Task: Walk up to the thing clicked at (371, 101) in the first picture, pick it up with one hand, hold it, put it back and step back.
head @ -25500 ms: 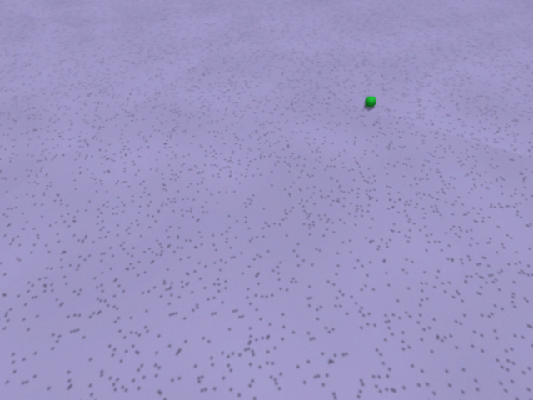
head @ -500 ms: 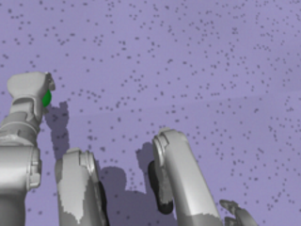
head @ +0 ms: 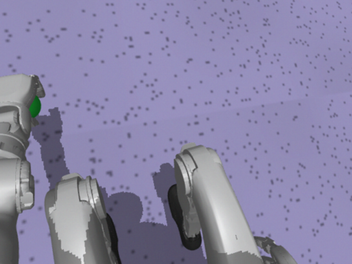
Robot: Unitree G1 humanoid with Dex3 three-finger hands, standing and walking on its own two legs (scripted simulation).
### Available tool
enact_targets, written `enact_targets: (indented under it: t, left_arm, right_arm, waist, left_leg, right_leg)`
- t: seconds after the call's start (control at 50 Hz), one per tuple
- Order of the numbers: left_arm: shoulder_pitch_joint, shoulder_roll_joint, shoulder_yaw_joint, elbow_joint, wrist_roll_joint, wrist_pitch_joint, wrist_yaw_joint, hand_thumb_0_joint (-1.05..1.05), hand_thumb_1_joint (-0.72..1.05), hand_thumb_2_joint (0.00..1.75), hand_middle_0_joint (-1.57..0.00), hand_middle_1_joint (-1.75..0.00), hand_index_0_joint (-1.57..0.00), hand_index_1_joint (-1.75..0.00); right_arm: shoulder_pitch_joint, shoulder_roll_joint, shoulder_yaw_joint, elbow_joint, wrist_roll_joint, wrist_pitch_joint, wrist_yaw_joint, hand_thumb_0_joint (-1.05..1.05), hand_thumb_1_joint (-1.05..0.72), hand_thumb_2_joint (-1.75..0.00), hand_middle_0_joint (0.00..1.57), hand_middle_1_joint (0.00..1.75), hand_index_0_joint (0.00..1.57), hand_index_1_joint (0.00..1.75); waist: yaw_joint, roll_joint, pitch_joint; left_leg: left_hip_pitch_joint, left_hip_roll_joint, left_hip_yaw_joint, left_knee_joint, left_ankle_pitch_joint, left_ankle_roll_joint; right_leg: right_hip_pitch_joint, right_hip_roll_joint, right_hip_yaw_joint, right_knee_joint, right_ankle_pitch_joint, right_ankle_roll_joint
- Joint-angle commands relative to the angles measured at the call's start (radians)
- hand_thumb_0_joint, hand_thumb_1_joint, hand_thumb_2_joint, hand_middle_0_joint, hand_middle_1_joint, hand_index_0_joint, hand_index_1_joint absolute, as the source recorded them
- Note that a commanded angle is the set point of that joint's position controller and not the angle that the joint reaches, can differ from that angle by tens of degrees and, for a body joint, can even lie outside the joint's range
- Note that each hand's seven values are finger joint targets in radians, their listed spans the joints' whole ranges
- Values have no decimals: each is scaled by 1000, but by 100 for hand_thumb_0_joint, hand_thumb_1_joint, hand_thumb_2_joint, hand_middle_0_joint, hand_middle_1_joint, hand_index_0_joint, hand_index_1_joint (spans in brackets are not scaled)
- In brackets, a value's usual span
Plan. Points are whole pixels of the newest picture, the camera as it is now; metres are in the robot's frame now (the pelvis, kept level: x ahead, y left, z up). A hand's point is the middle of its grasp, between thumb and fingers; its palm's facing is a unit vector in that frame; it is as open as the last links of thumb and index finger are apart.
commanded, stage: lower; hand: left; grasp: from above
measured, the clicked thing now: (22, 104) +0.51 +0.25 -0.18
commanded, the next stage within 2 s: rest in 0.32 s
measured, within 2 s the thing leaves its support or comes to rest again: rests again in 1.60 s
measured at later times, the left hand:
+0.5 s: hand (36, 113) +0.50 +0.24 -0.22, palm faces -0.44 -0.04 -0.89, open 8.5 cm
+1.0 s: hand (43, 117) +0.50 +0.23 -0.26, palm faces -0.45 -0.08 -0.89, open 8.5 cm
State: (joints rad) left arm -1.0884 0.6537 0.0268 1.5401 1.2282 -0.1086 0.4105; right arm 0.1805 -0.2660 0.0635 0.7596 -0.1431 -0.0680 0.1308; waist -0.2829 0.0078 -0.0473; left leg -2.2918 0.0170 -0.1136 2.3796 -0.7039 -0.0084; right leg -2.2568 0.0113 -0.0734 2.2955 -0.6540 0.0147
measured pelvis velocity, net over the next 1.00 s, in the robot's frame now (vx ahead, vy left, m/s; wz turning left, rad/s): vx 0.00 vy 0.01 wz -0.08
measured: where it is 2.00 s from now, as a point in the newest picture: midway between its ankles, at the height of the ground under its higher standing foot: (150, 243)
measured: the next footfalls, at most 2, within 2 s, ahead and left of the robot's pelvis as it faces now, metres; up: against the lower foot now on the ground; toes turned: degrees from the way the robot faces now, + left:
none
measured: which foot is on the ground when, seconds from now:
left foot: down 0.00-1.00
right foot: down 0.00-1.00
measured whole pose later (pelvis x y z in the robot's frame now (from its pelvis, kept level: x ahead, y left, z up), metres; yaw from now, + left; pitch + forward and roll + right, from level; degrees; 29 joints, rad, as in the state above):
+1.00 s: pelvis +0.00 +0.01 -0.03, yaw -5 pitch +32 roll -11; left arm -1.12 0.83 0.08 1.72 1.29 -0.15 0.58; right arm 0.17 -0.32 0.19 0.71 -0.23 -0.18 0.24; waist -0.39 -0.07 0.08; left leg -2.36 0.01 -0.20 2.53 -0.73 -0.01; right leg -2.29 0.03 -0.14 2.38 -0.66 0.03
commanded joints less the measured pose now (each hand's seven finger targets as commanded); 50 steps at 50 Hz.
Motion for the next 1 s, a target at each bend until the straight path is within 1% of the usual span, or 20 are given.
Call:
enact_targets:
  t: [0.0, 0.1, 0.32, 0.34, 0.36, 0.4, 0.46, 0.48, 0.5, 0.54, 0.56, 0.6, 0.68, 0.72, 0.78, 0.8, 0.84, 0.86, 0.88, 0.98]
  left_arm:
    - [-367, 192, 3, -138, 1, 5, 38, 0, 51, 71, -84, -85, -90, -79]
    - [-377, 172, -20, -77, 2, -7, 43, 0, 47, 69, -83, -80, -88, -75]
    - [-406, 237, 23, -70, 56, -24, 117, 0, 51, 63, -82, -80, -89, -73]
    - [-398, 260, 37, -104, 62, -22, 128, 0, 50, 63, -81, -81, -88, -74]
    - [-387, 250, 36, -68, 65, -16, 130, 0, 51, 63, -82, -82, -89, -75]
    - [-377, 268, 41, -56, 54, -14, 143, 0, 51, 63, -82, -82, -89, -74]
    - [-395, 255, 39, -30, 40, -6, 148, 0, 51, 68, -81, -83, -88, -75]
    - [-359, 289, 56, -42, 37, -4, 153, 0, 50, 67, -79, -83, -87, -75]
    - [-347, 262, 47, 24, 25, 2, 150, 0, 50, 68, -81, -82, -88, -74]
    - [-329, 277, 45, 15, 18, 1, 148, 0, 48, 67, -78, -84, -87, -75]
    - [-356, 269, 39, 11, 13, -3, 144, 0, 50, 67, -79, -85, -87, -76]
    - [-324, 312, 62, 8, 6, -7, 148, 0, 50, 69, -81, -84, -88, -76]
    - [-347, 315, 54, 14, 18, -22, 150, 0, 56, 69, -84, -86, -92, -77]
    - [-338, 375, 96, -15, 31, -33, 158, 0, 55, 69, -85, -84, -92, -76]
    - [-347, 343, 82, 35, 50, -45, 171, 0, 58, 68, -85, -85, -94, -76]
    - [-340, 372, 96, -3, 53, -49, 180, 0, 56, 67, -85, -83, -93, -75]
    - [-349, 307, 50, 25, 53, -51, 185, 0, 58, 67, -85, -84, -94, -75]
    - [-360, 360, 82, 32, 57, -53, 198, 0, 59, 67, -86, -85, -94, -76]
    - [-348, 336, 54, 40, 60, -51, 202, 0, 59, 66, -86, -83, -94, -75]
    - [-365, 344, 54, 62, 54, -43, 226, 0, 59, 67, -86, -83, -94, -75]
  right_arm:
    - [232, -248, -69, -2, -3, -8, -7, 0, -91, -90, 20, 30, 20, 30]
    - [223, -255, -50, -5, -9, -12, -3, 0, -91, -90, 20, 30, 20, 30]
    - [213, -277, -29, -11, -42, -43, 18, 0, -91, -90, 20, 30, 20, 30]
    - [218, -288, -31, -15, -38, -41, 18, 0, -91, -90, 20, 30, 20, 30]
    - [219, -282, -29, -14, -43, -44, 23, 0, -91, -90, 20, 30, 20, 30]
    - [215, -287, -21, -16, -46, -51, 34, 0, -91, -90, 20, 30, 20, 30]
    - [232, -292, -11, -14, -58, -62, 49, 0, -90, -90, 20, 30, 20, 30]
    - [235, -293, -8, -13, -56, -59, 49, 0, -90, -89, 20, 30, 20, 30]
    - [238, -293, -4, -14, -58, -65, 55, 0, -90, -90, 20, 30, 20, 30]
    - [234, -292, 4, -8, -56, -67, 62, 0, -90, -90, 20, 30, 20, 30]
    - [239, -290, 9, -10, -63, -72, 67, 0, -90, -90, 20, 30, 20, 30]
    - [234, -300, 8, -14, -54, -72, 67, 0, -90, -90, 20, 30, 20, 30]
    - [236, -307, 23, -21, -63, -79, 76, 0, -91, -90, 20, 30, 20, 30]
    - [237, -325, 18, -28, -62, -82, 76, 0, -91, -90, 20, 30, 20, 30]
    - [227, -336, 25, -32, -75, -95, 84, 0, -91, -90, 20, 30, 20, 30]
    - [231, -332, 24, -31, -74, -93, 86, 0, -91, -90, 20, 30, 20, 30]
    - [219, -317, 39, -34, -78, -102, 95, 0, -91, -90, 20, 30, 20, 30]
    - [216, -333, 38, -33, -84, -108, 97, 0, -91, -90, 20, 30, 20, 30]
    - [207, -329, 42, -31, -80, -112, 99, 0, -91, -90, 20, 30, 20, 30]
    - [210, -346, 50, -28, -89, -132, 113, 0, -91, -90, 20, 30, 20, 30]
  waist:
    - [-30, 269, -692]
    - [-55, 263, -622]
    - [-81, 369, -624]
    - [-62, 397, -650]
    - [-82, 380, -640]
    - [-70, 373, -623]
    - [-107, 331, -598]
    - [-73, 337, -628]
    - [-102, 284, -592]
    - [-83, 295, -619]
    - [-107, 294, -607]
    - [-75, 283, -640]
    - [-114, 304, -613]
    - [-99, 337, -624]
    - [-139, 333, -544]
    - [-119, 366, -583]
    - [-137, 373, -559]
    - [-147, 360, -545]
    - [-129, 374, -538]
    - [-152, 384, -530]
  left_leg:
    - [446, -18, 89, -232, 198, 36]
    - [405, -19, 76, -218, 169, 35]
    - [478, -16, 56, -185, 167, 19]
    - [497, -17, 56, -197, 193, 17]
    - [490, -16, 58, -176, 199, 19]
    - [440, -17, 64, -169, 188, 26]
    - [408, -14, 62, -142, 193, 34]
    - [403, -14, 65, -147, 216, 35]
    - [367, -13, 63, -124, 203, 41]
    - [371, -11, 61, -128, 220, 40]
    - [366, -10, 60, -115, 218, 42]
    - [359, -9, 54, -118, 225, 43]
    - [362, -7, 47, -110, 218, 41]
    - [388, -6, 41, -115, 244, 34]
    - [396, -5, 28, -107, 210, 26]
    - [413, -4, 28, -120, 224, 25]
    - [414, -5, 29, -111, 215, 25]
    - [401, -4, 28, -104, 205, 29]
    - [398, -6, 25, -118, 181, 26]
    - [430, 3, 16, -104, 211, 22]
  right_leg:
    - [407, 35, -74, -220, 221, -52]
    - [360, 39, -88, -200, 195, -53]
    - [285, 33, -117, -138, 197, -57]
    - [294, 33, -117, -143, 216, -58]
    - [297, 35, -119, -135, 227, -56]
    - [313, 37, -114, -143, 224, -52]
    - [329, 40, -117, -146, 238, -43]
    - [369, 44, -111, -153, 257, -42]
    - [364, 41, -113, -149, 250, -36]
    - [396, 47, -109, -146, 264, -37]
    - [405, 48, -108, -146, 272, -33]
    - [423, 50, -113, -146, 271, -35]
    - [420, 52, -124, -138, 271, -35]
    - [420, 52, -133, -130, 285, -41]
    - [346, 52, -153, -121, 252, -46]
    - [381, 57, -149, -124, 262, -46]
    - [367, 57, -150, -116, 264, -45]
    - [367, 57, -156, -125, 261, -41]
    - [342, 59, -154, -124, 233, -46]
    - [344, 61, -163, -119, 265, -41]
